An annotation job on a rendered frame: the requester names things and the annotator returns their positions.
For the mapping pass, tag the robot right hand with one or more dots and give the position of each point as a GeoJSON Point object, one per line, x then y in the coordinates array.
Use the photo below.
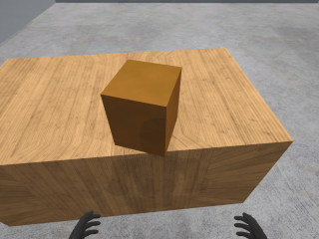
{"type": "Point", "coordinates": [253, 227]}

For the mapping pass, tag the carton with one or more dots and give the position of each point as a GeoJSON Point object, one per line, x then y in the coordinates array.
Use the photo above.
{"type": "Point", "coordinates": [141, 105]}

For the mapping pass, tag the pedestal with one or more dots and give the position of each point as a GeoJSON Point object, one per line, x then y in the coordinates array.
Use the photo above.
{"type": "Point", "coordinates": [58, 159]}

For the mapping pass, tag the robot left hand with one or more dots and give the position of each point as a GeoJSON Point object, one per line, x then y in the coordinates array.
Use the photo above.
{"type": "Point", "coordinates": [80, 232]}

